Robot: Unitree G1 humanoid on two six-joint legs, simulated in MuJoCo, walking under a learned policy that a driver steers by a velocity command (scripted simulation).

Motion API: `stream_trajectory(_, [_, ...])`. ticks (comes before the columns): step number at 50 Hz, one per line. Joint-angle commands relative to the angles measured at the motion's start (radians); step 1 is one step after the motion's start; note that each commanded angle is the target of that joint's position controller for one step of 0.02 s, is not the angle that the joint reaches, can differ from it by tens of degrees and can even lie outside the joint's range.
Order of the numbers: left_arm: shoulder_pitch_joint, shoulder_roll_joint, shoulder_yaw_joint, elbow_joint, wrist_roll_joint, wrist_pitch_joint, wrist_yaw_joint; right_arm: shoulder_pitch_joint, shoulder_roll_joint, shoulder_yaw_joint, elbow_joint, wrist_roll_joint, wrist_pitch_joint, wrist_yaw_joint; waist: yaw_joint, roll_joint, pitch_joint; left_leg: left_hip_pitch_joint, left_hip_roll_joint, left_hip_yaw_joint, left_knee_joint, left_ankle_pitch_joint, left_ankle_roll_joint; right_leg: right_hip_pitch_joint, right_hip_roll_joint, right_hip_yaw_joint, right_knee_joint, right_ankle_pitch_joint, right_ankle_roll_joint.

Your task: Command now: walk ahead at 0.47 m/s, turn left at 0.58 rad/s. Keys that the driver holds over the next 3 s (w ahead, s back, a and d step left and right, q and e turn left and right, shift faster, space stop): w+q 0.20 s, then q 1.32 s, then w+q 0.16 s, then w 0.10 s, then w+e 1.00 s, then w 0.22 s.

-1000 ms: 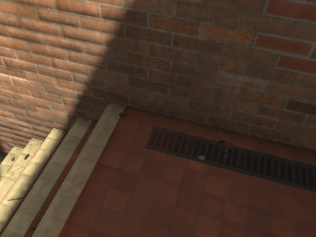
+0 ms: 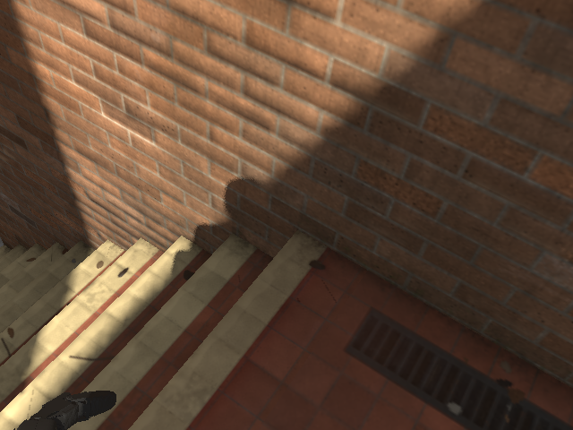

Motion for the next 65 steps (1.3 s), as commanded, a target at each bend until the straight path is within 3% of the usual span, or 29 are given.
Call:
stream_trajectory(1, [-0.195,0.034,-0.010,-0.109,-0.007,-0.022,-0.011,0.038,-0.179,-0.043,-0.042,0.005,-0.008,-0.010,-0.017,0.156,0.039,0.057,0.205,-0.200,-0.063,0.214,0.119,-0.054,0.023,-0.017,-0.094,0.023,0.006])
stream_trajectory(3, [-0.236,0.042,-0.016,-0.132,-0.009,-0.029,-0.020,0.058,-0.184,-0.048,-0.039,0.009,-0.001,-0.009,-0.031,0.159,0.049,0.101,0.220,-0.236,-0.023,0.265,0.127,-0.063,0.026,-0.020,-0.123,-0.006,0.008])
stream_trajectory(4, [-0.160,0.027,-0.031,-0.115,0.069,0.018,-0.024,0.104,-0.209,-0.052,-0.033,-0.062,0.004,0.010,-0.030,0.213,0.039,0.093,0.173,-0.214,0.018,0.491,0.121,-0.010,0.056,-0.107,-0.038,-0.041,0.019])
stream_trajectory(6, [-0.111,0.053,-0.029,-0.123,0.058,0.028,-0.019,0.066,-0.196,-0.054,-0.052,-0.069,0.012,0.013,0.004,0.193,0.019,0.064,0.168,-0.224,0.094,0.611,0.104,0.101,0.063,-0.100,-0.060,-0.133,0.008])
stream_trajectory(8, [0.098,0.106,-0.010,-0.077,0.055,0.021,-0.006,-0.021,-0.247,-0.070,-0.080,-0.049,0.003,0.015,0.111,0.165,-0.071,-0.026,0.127,-0.224,0.250,0.748,0.062,0.422,0.090,-0.104,-0.150,-0.151,-0.020])
stream_trajectory(9, [0.269,0.162,0.007,-0.049,0.065,0.009,0.008,-0.061,-0.242,-0.070,-0.105,-0.035,-0.005,0.017,0.197,0.091,-0.178,-0.148,0.067,-0.191,0.474,0.608,0.038,0.679,-0.035,0.014,-0.182,-0.200,-0.059])
stream_trajectory(10, [0.408,0.243,0.020,-0.046,0.090,0.010,0.024,-0.018,-0.130,-0.046,-0.142,-0.020,-0.011,0.019,0.205,-0.109,-0.342,-0.374,-0.031,-0.094,0.784,0.013,0.020,0.964,-0.321,0.325,-0.215,-0.387,-0.102])
stream_trajectory(11, [0.342,0.275,0.024,-0.052,0.081,0.026,0.025,0.048,-0.152,-0.048,-0.156,-0.017,-0.002,0.016,0.138,-0.267,-0.346,-0.566,-0.102,-0.039,0.932,-0.344,0.006,0.947,-0.454,0.693,-0.343,-0.277,-0.205])
stream_trajectory(13, [0.220,0.082,-0.020,-0.078,0.052,0.034,0.021,-0.020,-0.185,-0.051,-0.115,-0.052,0.025,0.017,0.101,-0.021,-0.085,-0.553,0.024,-0.022,0.948,-0.216,-0.008,0.675,-0.364,0.375,-0.312,-0.007,-0.206])
stream_trajectory(14, [0.204,0.047,-0.032,-0.072,0.051,0.032,0.020,-0.043,-0.160,-0.047,-0.120,-0.058,0.033,0.022,0.082,-0.013,-0.036,-0.511,0.048,-0.006,0.894,-0.182,-0.022,0.592,-0.310,0.230,-0.321,0.185,-0.181])
stream_trajectory(17, [0.267,0.063,-0.034,-0.039,0.036,0.007,0.016,-0.051,-0.143,-0.042,-0.140,-0.078,0.075,0.041,0.058,-0.084,-0.048,-0.443,0.037,0.030,0.858,-0.164,-0.045,0.524,-0.267,0.040,-0.291,0.598,-0.168])
stream_trajectory(23, [0.242,0.072,-0.038,-0.050,0.020,0.019,0.018,-0.203,-0.102,-0.003,-0.226,-0.061,0.095,0.074,0.042,-0.130,-0.027,-0.339,0.033,0.121,0.550,0.135,-0.025,0.427,-0.205,-0.203,-0.309,0.540,-0.116])
stream_trajectory(28, [0.295,0.148,-0.018,-0.073,0.019,0.047,0.022,-0.295,-0.142,-0.003,-0.284,-0.065,0.109,0.074,0.074,-0.121,-0.017,-0.276,0.008,0.170,0.396,0.020,0.000,0.472,-0.242,-0.216,-0.162,0.463,-0.080])
stream_trajectory(30, [0.298,0.167,-0.012,-0.089,0.017,0.074,0.028,-0.206,-0.151,-0.010,-0.269,-0.072,0.094,0.063,0.029,-0.051,-0.082,-0.134,-0.025,0.165,0.266,0.026,0.036,0.448,-0.225,-0.249,0.085,0.429,-0.050])
stream_trajectory(31, [0.323,0.171,-0.010,-0.112,0.020,0.088,0.026,-0.126,-0.229,-0.029,-0.264,-0.078,0.080,0.047,-0.019,0.114,-0.161,0.048,0.083,-0.020,0.160,0.313,0.090,0.304,-0.163,-0.287,0.363,0.197,0.007])
stream_trajectory(32, [0.357,0.073,-0.034,-0.185,0.031,0.108,0.016,-0.171,-0.362,-0.054,-0.312,-0.056,0.082,0.039,0.048,0.308,-0.233,0.233,0.397,-0.443,0.174,0.759,0.234,-0.009,0.010,-0.276,0.679,-0.693,0.057])
stream_trajectory(33, [0.316,0.108,-0.031,-0.188,0.048,0.128,0.031,-0.079,-0.368,-0.067,-0.323,-0.013,0.088,0.038,-0.037,0.197,-0.351,0.202,0.413,-0.510,0.139,0.754,0.323,-0.010,0.023,-0.057,0.741,-0.671,0.060])
stream_trajectory(35, [0.241,0.116,-0.037,-0.202,0.022,0.135,0.050,-0.194,-0.266,-0.037,-0.327,-0.029,0.101,0.022,0.021,0.144,-0.119,0.014,0.323,-0.345,0.090,0.526,0.259,-0.064,-0.022,-0.032,0.707,-0.493,0.061])
stream_trajectory(37, [0.274,0.135,-0.027,-0.181,0.035,0.156,0.058,-0.246,-0.214,-0.020,-0.327,-0.022,0.105,0.011,0.089,0.164,-0.056,-0.133,0.211,-0.246,0.051,0.427,0.176,0.024,-0.035,-0.031,0.587,-0.406,0.062])
stream_trajectory(45, [0.190,0.112,-0.025,-0.189,0.035,0.202,0.046,-0.212,-0.247,-0.036,-0.354,-0.031,0.091,0.031,0.075,0.155,-0.067,-0.174,0.147,-0.341,-0.017,0.009,0.139,0.045,0.020,-0.011,0.379,-0.336,0.074])
stream_trajectory(51, [0.146,0.116,-0.034,-0.203,0.022,0.172,0.049,-0.163,-0.273,-0.051,-0.369,-0.043,0.121,0.029,0.035,0.175,-0.061,-0.139,0.145,-0.457,-0.015,-0.141,0.146,0.102,0.063,0.004,0.187,-0.404,0.046])
stream_trajectory(56, [0.286,0.106,-0.040,-0.176,0.017,0.146,0.039,-0.227,-0.275,-0.055,-0.371,-0.027,0.128,0.041,0.092,0.197,-0.080,-0.253,0.089,-0.483,0.008,-0.095,0.075,0.411,0.106,-0.030,-0.148,-0.336,-0.022])
stream_trajectory(57, [0.320,0.128,-0.034,-0.168,0.026,0.142,0.048,-0.215,-0.258,-0.051,-0.367,-0.016,0.124,0.034,0.102,0.158,-0.074,-0.333,0.043,-0.457,0.042,-0.203,0.022,0.517,0.060,0.004,-0.256,-0.313,-0.040])
stream_trajectory(58, [0.454,0.115,-0.023,-0.075,0.045,0.114,-0.019,-0.058,-0.103,0.018,-0.343,-0.065,0.071,0.004,0.097,-0.176,-0.087,-0.612,0.024,-0.500,0.121,-0.298,0.000,0.821,-0.053,0.066,-0.212,-0.182,-0.082])
stream_trajectory(59, [0.541,0.193,-0.005,-0.101,0.098,0.072,-0.015,-0.125,-0.077,0.025,-0.407,-0.043,0.056,0.002,0.179,-0.275,-0.016,-0.953,-0.246,-0.285,0.457,-0.306,-0.113,0.857,-0.341,0.529,-0.355,-0.411,-0.342])
stream_trajectory(60, [0.463,0.173,-0.022,-0.108,0.158,0.049,-0.027,-0.193,-0.139,0.014,-0.384,-0.074,0.049,-0.011,0.165,-0.111,0.131,-1.084,-0.191,-0.306,0.637,-0.182,-0.176,0.661,-0.435,0.642,-0.470,-0.389,-0.365])
stream_trajectory(62, [0.059,0.084,-0.039,-0.235,0.075,0.031,-0.059,-0.081,-0.258,-0.033,-0.276,-0.062,0.026,-0.031,0.011,-0.121,-0.057,-0.798,-0.153,-0.185,0.957,-0.014,-0.182,0.424,-0.237,0.300,-0.426,-0.439,-0.224])
stream_trajectory(63, [-0.004,0.038,-0.057,-0.257,0.044,0.018,-0.057,-0.059,-0.255,-0.038,-0.258,-0.077,0.020,-0.022,-0.028,-0.123,-0.079,-0.733,-0.148,-0.142,1.090,0.011,-0.168,0.327,-0.173,0.205,-0.405,-0.407,-0.191])
stream_trajectory(65, [-0.055,0.059,-0.058,-0.301,0.037,-0.017,-0.030,-0.030,-0.235,-0.026,-0.244,-0.096,0.010,0.015,-0.052,-0.057,-0.088,-0.640,-0.095,-0.037,1.319,0.018,-0.166,0.191,-0.156,0.115,-0.431,-0.354,-0.196])
Next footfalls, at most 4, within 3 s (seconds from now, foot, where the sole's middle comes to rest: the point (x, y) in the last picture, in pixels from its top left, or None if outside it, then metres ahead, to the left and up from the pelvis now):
0.18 right None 0.26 -0.11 -0.79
0.62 left None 0.33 0.13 -0.79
1.14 right None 0.39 -0.06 -0.79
1.84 left None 0.18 0.14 -0.79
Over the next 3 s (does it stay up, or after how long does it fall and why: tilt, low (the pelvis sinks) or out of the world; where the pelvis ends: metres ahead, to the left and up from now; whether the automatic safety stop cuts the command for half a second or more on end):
stays up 0.45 0.41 -0.25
